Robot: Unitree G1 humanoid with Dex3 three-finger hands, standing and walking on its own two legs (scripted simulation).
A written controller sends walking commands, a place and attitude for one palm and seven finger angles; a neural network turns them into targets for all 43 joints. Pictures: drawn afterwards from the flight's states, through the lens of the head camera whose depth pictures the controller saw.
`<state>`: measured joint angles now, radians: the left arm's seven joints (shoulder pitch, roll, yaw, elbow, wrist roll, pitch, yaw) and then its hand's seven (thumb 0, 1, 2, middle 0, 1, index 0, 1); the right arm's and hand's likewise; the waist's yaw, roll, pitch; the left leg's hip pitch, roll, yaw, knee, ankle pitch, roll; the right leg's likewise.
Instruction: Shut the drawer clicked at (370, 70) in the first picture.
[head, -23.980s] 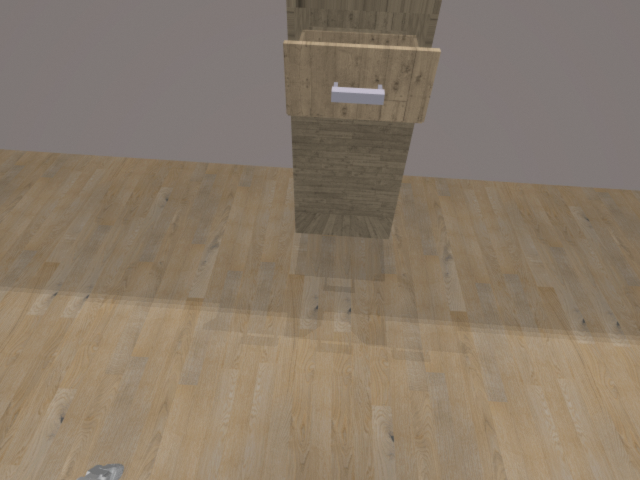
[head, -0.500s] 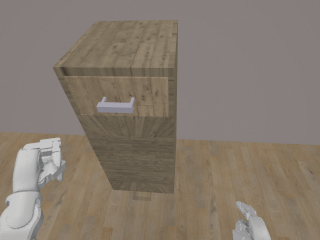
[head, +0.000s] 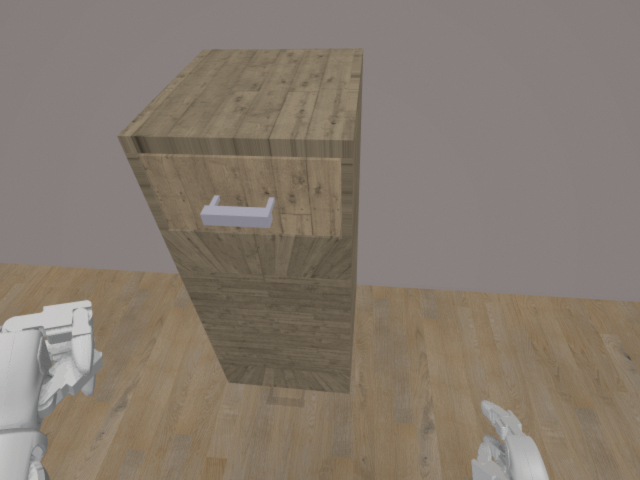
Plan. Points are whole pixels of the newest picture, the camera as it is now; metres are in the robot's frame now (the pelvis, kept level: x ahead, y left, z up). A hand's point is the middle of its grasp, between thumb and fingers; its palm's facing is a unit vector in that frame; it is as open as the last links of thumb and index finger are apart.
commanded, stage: step back with the hand held close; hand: left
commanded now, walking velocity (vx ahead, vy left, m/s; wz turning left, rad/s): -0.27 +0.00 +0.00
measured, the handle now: (240, 208) +0.56 +0.23 +0.03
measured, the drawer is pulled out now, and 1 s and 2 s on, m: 0.00 0.00 0.00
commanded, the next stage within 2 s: stop stepping back and stand still in 1.36 s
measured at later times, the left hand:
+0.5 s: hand (59, 379) +0.15 +0.26 +0.15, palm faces +0.29 -0.81 -0.51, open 3.3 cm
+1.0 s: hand out of the picture +0.09 +0.27 +0.16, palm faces +0.37 -0.83 -0.43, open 3.3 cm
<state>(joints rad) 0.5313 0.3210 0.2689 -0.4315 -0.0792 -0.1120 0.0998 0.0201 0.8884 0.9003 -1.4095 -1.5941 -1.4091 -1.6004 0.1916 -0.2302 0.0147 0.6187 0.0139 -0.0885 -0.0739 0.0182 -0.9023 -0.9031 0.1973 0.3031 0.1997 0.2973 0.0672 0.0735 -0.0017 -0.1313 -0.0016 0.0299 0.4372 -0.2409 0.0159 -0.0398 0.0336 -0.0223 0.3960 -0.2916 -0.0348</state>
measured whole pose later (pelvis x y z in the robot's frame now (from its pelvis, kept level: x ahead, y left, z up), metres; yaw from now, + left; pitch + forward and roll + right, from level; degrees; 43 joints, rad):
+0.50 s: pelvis -0.04 +0.03 +0.00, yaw -1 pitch +1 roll -1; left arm 0.63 0.42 0.37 -0.55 -0.05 -0.19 0.11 0.02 0.89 0.90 -1.41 -1.59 -1.41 -1.60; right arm 0.20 -0.23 -0.02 0.54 0.02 0.01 -0.07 0.02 -0.90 -0.90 0.20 0.30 0.20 0.30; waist 0.01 0.02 0.02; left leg -0.32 -0.01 0.06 0.49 -0.19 0.05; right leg -0.25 0.02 0.00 0.47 -0.25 0.00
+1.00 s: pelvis -0.10 +0.04 -0.02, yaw +1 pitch +1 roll -3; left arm 0.60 0.38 0.36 -0.60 -0.03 -0.27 0.14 0.02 0.88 0.90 -1.41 -1.59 -1.41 -1.60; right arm 0.19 -0.21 -0.02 0.59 0.00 -0.06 -0.06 0.02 -0.90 -0.90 0.20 0.30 0.20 0.30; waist 0.01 0.01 0.03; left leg -0.45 -0.02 -0.01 0.64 -0.27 0.02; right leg -0.36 0.05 0.02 0.54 -0.20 0.01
